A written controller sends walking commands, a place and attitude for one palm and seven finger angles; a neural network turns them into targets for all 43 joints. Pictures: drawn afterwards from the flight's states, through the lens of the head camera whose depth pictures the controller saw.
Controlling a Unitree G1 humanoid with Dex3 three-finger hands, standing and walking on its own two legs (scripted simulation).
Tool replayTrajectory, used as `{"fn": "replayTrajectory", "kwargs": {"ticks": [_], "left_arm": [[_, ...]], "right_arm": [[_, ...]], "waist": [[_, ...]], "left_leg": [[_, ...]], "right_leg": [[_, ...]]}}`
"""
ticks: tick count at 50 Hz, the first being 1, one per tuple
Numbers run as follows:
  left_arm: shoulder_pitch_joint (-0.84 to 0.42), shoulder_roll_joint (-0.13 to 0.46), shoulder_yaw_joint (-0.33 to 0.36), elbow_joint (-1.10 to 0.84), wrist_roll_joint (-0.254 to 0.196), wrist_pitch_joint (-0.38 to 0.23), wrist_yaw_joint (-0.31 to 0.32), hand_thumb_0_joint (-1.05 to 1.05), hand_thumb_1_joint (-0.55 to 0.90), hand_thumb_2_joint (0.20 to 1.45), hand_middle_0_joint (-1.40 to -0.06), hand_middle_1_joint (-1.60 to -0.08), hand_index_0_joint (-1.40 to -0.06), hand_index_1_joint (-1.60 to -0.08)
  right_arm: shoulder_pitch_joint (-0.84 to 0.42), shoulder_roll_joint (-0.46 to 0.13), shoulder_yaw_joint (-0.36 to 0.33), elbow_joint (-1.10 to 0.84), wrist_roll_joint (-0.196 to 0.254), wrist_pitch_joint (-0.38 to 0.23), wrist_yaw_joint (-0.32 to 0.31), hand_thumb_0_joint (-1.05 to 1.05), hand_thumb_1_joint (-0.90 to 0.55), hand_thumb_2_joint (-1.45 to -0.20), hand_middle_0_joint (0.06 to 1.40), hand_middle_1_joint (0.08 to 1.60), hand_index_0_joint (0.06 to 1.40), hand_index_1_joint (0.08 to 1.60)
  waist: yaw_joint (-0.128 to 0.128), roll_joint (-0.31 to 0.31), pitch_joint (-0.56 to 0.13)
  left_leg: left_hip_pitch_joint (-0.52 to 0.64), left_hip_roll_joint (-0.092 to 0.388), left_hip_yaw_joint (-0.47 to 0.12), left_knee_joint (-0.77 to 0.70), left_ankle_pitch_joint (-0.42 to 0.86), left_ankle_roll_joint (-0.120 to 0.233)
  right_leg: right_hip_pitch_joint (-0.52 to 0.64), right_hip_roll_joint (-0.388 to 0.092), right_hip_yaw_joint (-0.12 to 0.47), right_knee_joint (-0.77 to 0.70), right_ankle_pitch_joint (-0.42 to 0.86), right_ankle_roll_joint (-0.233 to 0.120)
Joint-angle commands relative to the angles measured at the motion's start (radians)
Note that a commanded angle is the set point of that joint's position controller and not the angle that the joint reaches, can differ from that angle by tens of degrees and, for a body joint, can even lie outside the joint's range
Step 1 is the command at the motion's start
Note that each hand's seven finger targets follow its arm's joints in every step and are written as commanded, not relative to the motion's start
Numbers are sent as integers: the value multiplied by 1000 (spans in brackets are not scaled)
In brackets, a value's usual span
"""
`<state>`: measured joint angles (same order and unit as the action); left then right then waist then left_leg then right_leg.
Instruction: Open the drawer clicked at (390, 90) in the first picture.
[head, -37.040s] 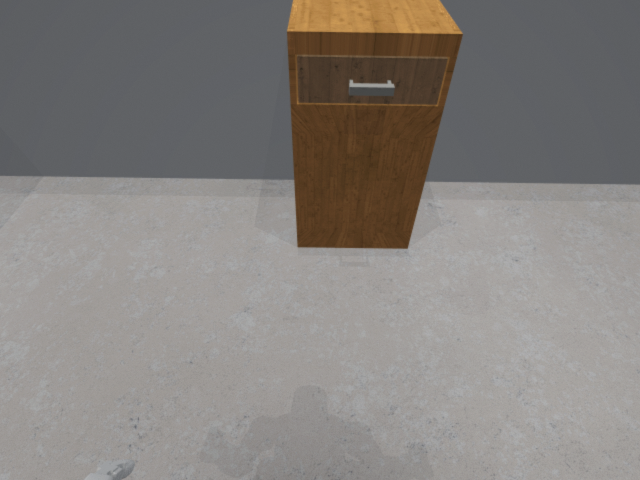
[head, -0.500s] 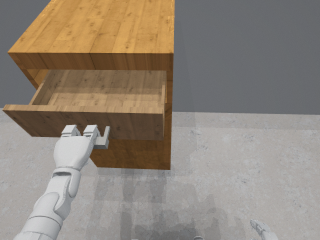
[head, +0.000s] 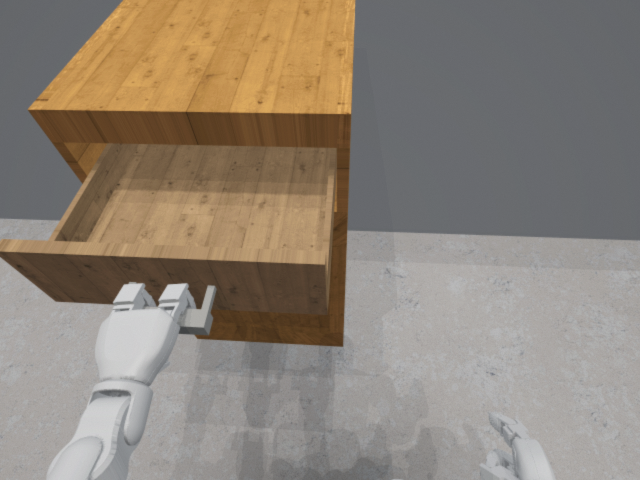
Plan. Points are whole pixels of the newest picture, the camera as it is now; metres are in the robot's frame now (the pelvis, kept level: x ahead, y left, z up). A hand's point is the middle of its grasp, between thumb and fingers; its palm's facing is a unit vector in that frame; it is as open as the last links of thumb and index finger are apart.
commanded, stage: pull the drawer open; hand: left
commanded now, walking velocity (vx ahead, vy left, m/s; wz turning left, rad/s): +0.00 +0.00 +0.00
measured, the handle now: (166, 305) +0.33 +0.24 +0.00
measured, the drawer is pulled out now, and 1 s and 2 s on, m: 0.21 0.30 0.30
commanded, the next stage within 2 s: open the thumb to release the handle in 0.90 s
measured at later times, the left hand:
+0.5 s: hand (142, 406) +0.21 +0.23 -0.02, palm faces -0.01 -0.05 -1.00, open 5.9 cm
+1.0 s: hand (135, 427) +0.18 +0.23 -0.02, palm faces -0.03 -0.06 -1.00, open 6.0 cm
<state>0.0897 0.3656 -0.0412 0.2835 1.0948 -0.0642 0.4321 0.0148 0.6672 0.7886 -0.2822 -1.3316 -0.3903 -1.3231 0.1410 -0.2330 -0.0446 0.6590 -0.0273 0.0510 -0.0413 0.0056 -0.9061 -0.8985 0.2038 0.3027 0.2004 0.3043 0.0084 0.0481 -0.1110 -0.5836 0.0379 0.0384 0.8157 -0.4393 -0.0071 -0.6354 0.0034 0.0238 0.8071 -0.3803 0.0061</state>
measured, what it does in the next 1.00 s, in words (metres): stands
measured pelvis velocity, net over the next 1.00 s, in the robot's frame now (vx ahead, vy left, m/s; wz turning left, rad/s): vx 0.00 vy -0.01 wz -0.01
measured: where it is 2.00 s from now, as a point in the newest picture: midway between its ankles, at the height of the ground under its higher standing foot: outside the picture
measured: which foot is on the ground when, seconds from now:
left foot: down 0.00-1.00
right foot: down 0.00-1.00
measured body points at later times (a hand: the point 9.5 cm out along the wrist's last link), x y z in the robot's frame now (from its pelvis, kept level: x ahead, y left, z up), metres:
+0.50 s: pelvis +0.00 +0.00 -0.01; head +0.05 -0.02 +0.44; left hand +0.20 +0.23 +0.04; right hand +0.20 -0.23 -0.12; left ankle -0.03 +0.12 -0.70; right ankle +0.01 -0.13 -0.70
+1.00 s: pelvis +0.00 -0.01 -0.02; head +0.05 -0.03 +0.43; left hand +0.18 +0.24 +0.04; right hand +0.20 -0.24 -0.12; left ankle -0.03 +0.12 -0.70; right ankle +0.01 -0.13 -0.70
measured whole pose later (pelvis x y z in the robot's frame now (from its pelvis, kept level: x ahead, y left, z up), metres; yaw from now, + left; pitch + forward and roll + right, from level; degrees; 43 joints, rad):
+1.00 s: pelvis +0.00 -0.01 -0.02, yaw -1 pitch +12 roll +0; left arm 0.52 0.38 0.01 -0.06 1.07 -0.09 0.49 0.02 0.67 0.76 -0.27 -1.30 -0.40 -1.32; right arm 0.11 -0.23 -0.03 0.60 -0.06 0.06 0.00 0.01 -0.91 -0.90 0.20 0.30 0.20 0.30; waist 0.03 0.04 -0.12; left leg -0.63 0.04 0.05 0.92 -0.50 -0.02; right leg -0.70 0.01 0.04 0.93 -0.44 0.00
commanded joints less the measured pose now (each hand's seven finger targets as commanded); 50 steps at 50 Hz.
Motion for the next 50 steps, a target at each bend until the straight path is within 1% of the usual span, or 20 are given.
{"fn": "replayTrajectory", "kwargs": {"ticks": [1,4,6,9,11,14,16,19,20,23,24,26,28,31,37,40,44,46,49,50], "left_arm": [[-18,201,163,-229,-21,27,63,0,900,900,-400,-1350,-400,-1350],[62,217,192,-249,-21,29,72,0,900,900,-400,-1350,-400,-1350],[65,189,166,-279,-21,30,77,0,900,900,-400,-1350,-400,-1350],[141,211,199,-312,-21,32,89,0,900,900,-400,-1350,-400,-1350],[159,174,170,-352,-24,29,93,0,900,900,-400,-1350,-400,-1350],[236,183,185,-372,-22,31,100,0,900,900,-400,-1350,-400,-1350],[217,174,174,-380,-18,30,102,0,900,900,-400,-1350,-400,-1350],[215,166,162,-408,-13,27,107,0,900,900,-400,-1350,-400,-1350],[215,179,176,-394,-13,27,108,0,900,900,-400,-1350,-400,-1350],[226,194,190,-417,-16,24,108,0,900,900,-400,-1350,-400,-1350],[261,206,207,-406,-13,20,110,0,900,900,-400,-1350,-400,-1350],[323,179,190,-426,-20,18,109,0,900,900,-400,-1350,-400,-1350],[338,206,216,-429,-29,19,104,0,900,900,-400,-1350,-400,-1350],[356,203,218,-429,-27,13,105,0,900,900,-400,-1350,-400,-1350],[468,193,218,-488,-31,-5,111,0,900,900,-400,-1350,-400,-1350],[518,205,239,-494,-39,-12,116,0,900,900,-400,-1350,-400,-1350],[552,199,234,-529,-33,-20,126,0,900,900,-400,-1350,-400,-1350],[558,178,210,-533,-33,-18,129,0,900,900,-400,-1350,-400,-1350],[573,202,243,-540,-39,-15,138,0,900,900,-400,-1350,-400,-1350],[322,196,208,-531,-21,-13,141,0,900,900,-400,-1350,-400,-1350]], "right_arm": [[-84,-114,-36,-148,-4,-45,-9,0,-900,-900,200,300,200,300],[-92,-115,-37,-150,-8,-46,-7,0,-900,-900,200,300,200,300],[-97,-112,-37,-153,-7,-48,-3,0,-900,-900,200,300,200,300],[-106,-111,-36,-158,-11,-48,-1,0,-900,-900,200,300,200,300],[-109,-107,-35,-166,-13,-51,4,0,-900,-900,200,300,200,300],[-125,-105,-31,-171,-15,-50,7,0,-900,-900,200,300,200,300],[-129,-104,-30,-170,-16,-51,7,0,-900,-900,200,300,200,300],[-139,-102,-27,-176,-23,-53,8,0,-900,-900,200,300,200,300],[-132,-101,-30,-172,-21,-53,6,0,-900,-900,200,300,200,300],[-139,-103,-25,-178,-24,-52,1,0,-900,-900,200,300,200,300],[-141,-99,-23,-175,-27,-53,0,0,-900,-900,200,300,200,300],[-149,-93,-20,-184,-25,-53,3,0,-900,-900,200,300,200,300],[-148,-97,-19,-185,-19,-48,2,0,-900,-900,200,300,200,300],[-161,-93,-14,-186,-22,-47,0,0,-900,-900,200,300,200,300],[-153,-91,-18,-203,-26,-48,13,0,-900,-900,200,300,200,300],[-152,-91,-17,-206,-28,-46,14,0,-900,-900,200,300,200,300],[-151,-95,-15,-216,-36,-43,25,0,-900,-900,200,300,200,300],[-147,-96,-17,-216,-36,-42,32,0,-900,-900,200,300,200,300],[-142,-101,-18,-220,-39,-39,33,0,-900,-900,200,300,200,300],[-144,-109,-23,-191,-42,-34,25,0,-900,-900,200,300,200,300]], "waist": [[44,-16,-258],[57,-19,-265],[47,-20,-252],[61,-26,-270],[54,-32,-262],[61,-18,-245],[52,-33,-218],[52,-8,-217],[48,-36,-207],[54,-28,-227],[67,-40,-237],[70,-35,-234],[71,-28,-221],[74,-37,-178],[86,-10,-206],[90,-28,-197],[95,17,-222],[83,5,-213],[85,-20,-219],[23,-30,-200]], "left_leg": [[125,-68,2,-72,375,17],[131,-68,0,-66,396,15],[127,-67,-1,-63,377,14],[133,-66,-3,-57,400,12],[134,-65,-4,-51,397,13],[127,-67,-6,-46,394,10],[116,-67,-9,-42,365,12],[123,-68,-9,-39,327,13],[117,-68,-11,-36,314,15],[115,-72,-10,-32,309,16],[115,-75,-10,-30,305,16],[114,-77,-7,-23,320,16],[103,-76,-10,-28,314,14],[83,-78,-10,-29,274,16],[96,-75,-11,-16,316,14],[79,-77,-12,-13,292,14],[90,-74,-14,2,349,11],[88,-69,-17,12,359,10],[75,-70,-19,20,362,11],[56,-67,-26,40,308,14]], "right_leg": [[188,40,-35,-76,378,-46],[193,41,-29,-68,392,-48],[177,41,-35,-66,373,-47],[185,41,-34,-54,388,-48],[173,39,-37,-52,386,-47],[165,40,-29,-45,382,-49],[142,42,-34,-44,354,-48],[121,38,-33,-45,308,-49],[120,41,-33,-48,308,-49],[130,37,-25,-45,317,-50],[135,37,-15,-40,321,-50],[138,37,-12,-38,348,-50],[147,38,-13,-40,341,-52],[124,38,-10,-43,302,-51],[125,39,-7,-23,332,-55],[125,39,1,-21,326,-55],[105,41,7,5,340,-59],[83,43,3,10,338,-57],[89,40,14,17,363,-57],[35,35,4,19,343,-51]]}}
